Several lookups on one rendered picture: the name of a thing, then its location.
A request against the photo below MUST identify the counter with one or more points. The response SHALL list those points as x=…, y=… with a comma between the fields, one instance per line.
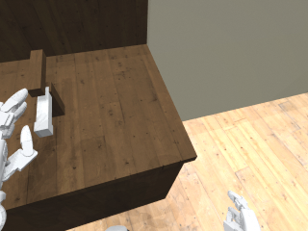
x=118, y=141

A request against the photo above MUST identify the tap lever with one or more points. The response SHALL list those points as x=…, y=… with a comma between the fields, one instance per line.
x=43, y=126

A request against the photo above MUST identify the right robot hand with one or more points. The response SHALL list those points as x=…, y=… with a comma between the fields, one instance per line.
x=245, y=220

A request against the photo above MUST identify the left robot hand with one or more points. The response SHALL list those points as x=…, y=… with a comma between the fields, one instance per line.
x=10, y=112

